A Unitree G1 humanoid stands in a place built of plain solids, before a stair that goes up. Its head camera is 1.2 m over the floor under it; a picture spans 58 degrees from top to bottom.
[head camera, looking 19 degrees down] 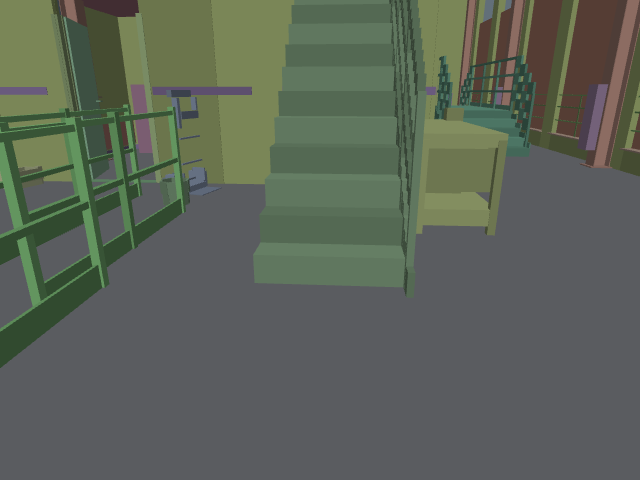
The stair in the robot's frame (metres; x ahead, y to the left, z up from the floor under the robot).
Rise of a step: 0.20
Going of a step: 0.24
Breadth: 1.02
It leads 4 degrees to the right of straight ahead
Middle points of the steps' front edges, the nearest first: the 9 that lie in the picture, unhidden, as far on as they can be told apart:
2.58 -0.08 0.20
2.82 -0.09 0.40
3.06 -0.11 0.60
3.30 -0.13 0.80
3.54 -0.14 1.00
3.78 -0.16 1.20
4.02 -0.18 1.40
4.26 -0.19 1.60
4.50 -0.21 1.80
